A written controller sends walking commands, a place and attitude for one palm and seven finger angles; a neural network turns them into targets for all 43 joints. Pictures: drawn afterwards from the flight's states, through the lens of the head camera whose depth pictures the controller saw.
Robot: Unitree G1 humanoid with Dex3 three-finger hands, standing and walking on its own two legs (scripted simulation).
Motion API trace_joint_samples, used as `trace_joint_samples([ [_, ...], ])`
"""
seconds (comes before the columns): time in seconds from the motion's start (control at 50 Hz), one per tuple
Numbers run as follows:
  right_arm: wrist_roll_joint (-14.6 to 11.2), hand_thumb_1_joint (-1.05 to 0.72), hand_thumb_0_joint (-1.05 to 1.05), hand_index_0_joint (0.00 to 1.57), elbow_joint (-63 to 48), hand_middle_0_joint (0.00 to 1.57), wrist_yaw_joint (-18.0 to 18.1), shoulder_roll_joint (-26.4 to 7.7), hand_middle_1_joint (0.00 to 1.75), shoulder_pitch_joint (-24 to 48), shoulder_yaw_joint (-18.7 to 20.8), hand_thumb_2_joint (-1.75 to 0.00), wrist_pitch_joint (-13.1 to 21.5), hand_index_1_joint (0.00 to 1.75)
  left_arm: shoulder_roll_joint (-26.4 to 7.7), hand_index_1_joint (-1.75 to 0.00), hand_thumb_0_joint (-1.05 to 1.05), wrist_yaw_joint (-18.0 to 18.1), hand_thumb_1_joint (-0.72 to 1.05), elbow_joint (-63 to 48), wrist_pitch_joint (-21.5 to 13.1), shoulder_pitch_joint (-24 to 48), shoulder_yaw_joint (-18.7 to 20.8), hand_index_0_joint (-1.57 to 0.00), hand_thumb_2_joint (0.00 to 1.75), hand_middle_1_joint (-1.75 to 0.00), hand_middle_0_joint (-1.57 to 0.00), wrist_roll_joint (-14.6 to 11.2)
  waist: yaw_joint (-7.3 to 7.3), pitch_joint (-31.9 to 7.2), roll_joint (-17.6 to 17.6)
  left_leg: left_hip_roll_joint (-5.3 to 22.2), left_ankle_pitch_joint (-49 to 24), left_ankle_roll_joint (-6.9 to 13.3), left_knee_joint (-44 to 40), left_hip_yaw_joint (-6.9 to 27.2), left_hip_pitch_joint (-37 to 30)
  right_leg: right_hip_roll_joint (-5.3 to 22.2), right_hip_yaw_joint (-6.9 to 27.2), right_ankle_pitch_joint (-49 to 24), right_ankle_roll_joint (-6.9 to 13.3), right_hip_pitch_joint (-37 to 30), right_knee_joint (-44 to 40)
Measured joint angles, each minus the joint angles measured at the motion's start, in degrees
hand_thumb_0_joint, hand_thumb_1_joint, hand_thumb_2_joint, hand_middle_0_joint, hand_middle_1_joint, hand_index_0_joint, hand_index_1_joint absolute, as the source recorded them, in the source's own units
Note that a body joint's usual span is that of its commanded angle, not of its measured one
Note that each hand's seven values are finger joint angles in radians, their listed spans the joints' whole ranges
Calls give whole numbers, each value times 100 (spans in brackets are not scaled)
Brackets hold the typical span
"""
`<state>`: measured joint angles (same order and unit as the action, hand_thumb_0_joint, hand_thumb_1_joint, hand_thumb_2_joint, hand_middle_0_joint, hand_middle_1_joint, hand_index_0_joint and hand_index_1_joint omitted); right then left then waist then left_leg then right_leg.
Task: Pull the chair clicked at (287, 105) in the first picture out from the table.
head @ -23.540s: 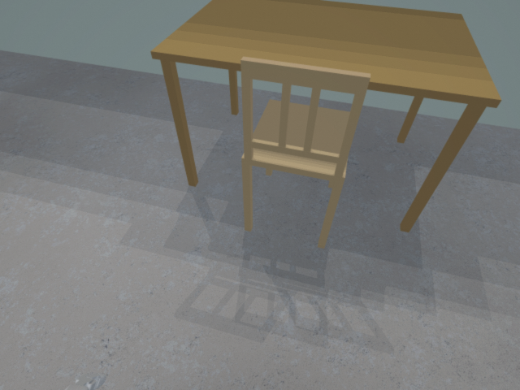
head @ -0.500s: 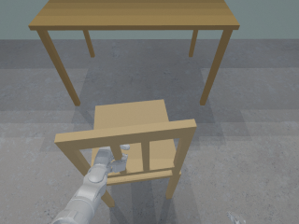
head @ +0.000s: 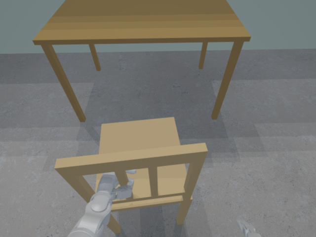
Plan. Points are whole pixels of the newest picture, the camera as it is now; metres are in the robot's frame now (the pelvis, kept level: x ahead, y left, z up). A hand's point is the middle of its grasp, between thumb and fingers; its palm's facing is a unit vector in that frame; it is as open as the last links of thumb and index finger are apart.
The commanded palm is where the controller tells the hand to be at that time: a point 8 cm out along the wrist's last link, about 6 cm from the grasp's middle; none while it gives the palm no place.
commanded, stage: stop walking, hand still on the chair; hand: left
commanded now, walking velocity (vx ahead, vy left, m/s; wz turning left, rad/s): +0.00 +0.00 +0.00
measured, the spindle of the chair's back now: (124, 184) +0.29 +0.12 -0.11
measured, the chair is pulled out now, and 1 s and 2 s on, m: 0.60 0.60 0.60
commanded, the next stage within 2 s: open the thumb and straighten the fingers in 0.08 s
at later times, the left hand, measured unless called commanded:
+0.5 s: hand (121, 182) +0.28 +0.12 -0.07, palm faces -0.07 -0.99 -0.15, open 10.2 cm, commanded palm +0.25 +0.17 -0.05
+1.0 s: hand (117, 184) +0.27 +0.14 -0.07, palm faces -0.07 -0.99 -0.14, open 17.3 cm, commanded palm +0.25 +0.20 -0.05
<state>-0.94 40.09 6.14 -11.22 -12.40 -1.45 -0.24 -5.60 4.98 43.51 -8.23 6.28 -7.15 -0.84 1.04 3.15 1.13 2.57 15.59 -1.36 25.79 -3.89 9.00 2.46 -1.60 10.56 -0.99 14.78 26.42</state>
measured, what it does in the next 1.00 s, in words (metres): stands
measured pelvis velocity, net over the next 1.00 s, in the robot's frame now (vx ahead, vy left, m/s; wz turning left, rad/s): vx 0.02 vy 0.00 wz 0.06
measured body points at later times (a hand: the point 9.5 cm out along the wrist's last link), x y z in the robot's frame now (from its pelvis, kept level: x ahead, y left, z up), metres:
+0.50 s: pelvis +0.00 +0.00 -0.02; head +0.04 -0.01 +0.43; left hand +0.28 +0.18 -0.05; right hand +0.13 -0.26 -0.12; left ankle -0.02 +0.13 -0.74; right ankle +0.04 -0.13 -0.74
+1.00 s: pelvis +0.02 +0.00 -0.03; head +0.07 -0.01 +0.41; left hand +0.27 +0.19 -0.06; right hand +0.19 -0.24 -0.13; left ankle -0.02 +0.13 -0.74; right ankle +0.04 -0.13 -0.74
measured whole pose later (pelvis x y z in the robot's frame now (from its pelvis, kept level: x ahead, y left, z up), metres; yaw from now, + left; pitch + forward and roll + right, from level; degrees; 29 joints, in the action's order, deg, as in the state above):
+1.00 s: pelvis +0.02 +0.00 -0.03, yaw +3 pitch +9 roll +0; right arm -1.7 31.7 3.0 -15.0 -13.9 -0.7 6.2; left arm -10.3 -1.7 15.0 6.7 -5.7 -4.0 -3.3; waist 2.6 -4.9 2.9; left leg 2.1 25.8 -1.3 45.6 -0.1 29.0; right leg 4.2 -4.3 21.2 -1.1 32.8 45.0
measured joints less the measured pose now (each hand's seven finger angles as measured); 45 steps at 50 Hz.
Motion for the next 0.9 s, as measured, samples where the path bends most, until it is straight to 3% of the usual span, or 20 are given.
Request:
trace_joint_samples([
  [0.2, -3, -91, 1, 20, -74, 20, 12, -47, 30, 62, 14, -90, -95, 30, -22, -145, 4, 16, 62, -163, 113, -98, 28, -49, 81, -123, -22, -3, 16, -16, -33, 24, 4, -15, -21, 12, -27, -24, -16, 4, 16, -34, -30],
  [0.3, -159, -91, 1, 20, -167, 20, -240, -101, 30, -33, 44, -90, 118, 30, -186, -145, 4, -190, 56, -659, 203, -329, 233, -50, 77, -128, -27, -172, 213, -229, -191, 3, 92, -19, 293, 129, 466, 24, -116, 142, 36, 413, 291],
  [0.38, -147, -91, 1, 20, -303, 20, -361, -240, 30, -130, 128, -90, 334, 30, -319, -145, 3, -290, 39, -1080, 238, -429, 272, -49, 68, -133, -34, -139, 241, -298, -171, 19, 235, -20, 638, 172, 853, 26, -144, 243, 46, 748, 550],
  [0.5, -140, -91, 1, 20, -405, 20, -415, -402, 30, -168, 195, -90, 460, 30, -373, -138, 1, -399, -6, -1406, 557, -422, 375, -47, 44, -133, -40, -186, 241, -427, 18, -18, 431, 21, 1041, 165, 1294, 80, -112, 421, 5, 1191, 942],
  [0.66, -121, -91, 1, 20, -544, 20, -424, -334, 30, -261, 156, -90, 596, 29, -299, -100, 0, -519, -42, -1931, 925, -731, 261, -34, 26, -99, -33, -272, 184, -662, 157, -63, 687, 41, 1439, 195, 1639, 147, -117, 708, -28, 1542, 1381],
  [0.76, -75, -91, 1, 20, -618, 20, -385, -253, 30, -195, 76, -90, 607, 30, -218, -67, -1, -524, -50, -2208, 1079, -884, 257, -23, 22, -67, -23, -181, 165, -715, 120, -72, 832, 38, 1647, 209, 1752, 168, -118, 876, -30, 1672, 1630],
  [0.9, -68, -90, 1, 20, -791, 20, -345, -258, 30, -174, 55, -90, 624, 30, -454, -25, -1, -535, -53, -2655, 1296, -1052, 439, -8, 21, -24, -8, -173, 153, -753, 108, -39, 948, 5, 1838, 304, 1889, 150, -207, 996, -1, 1752, 1773],
])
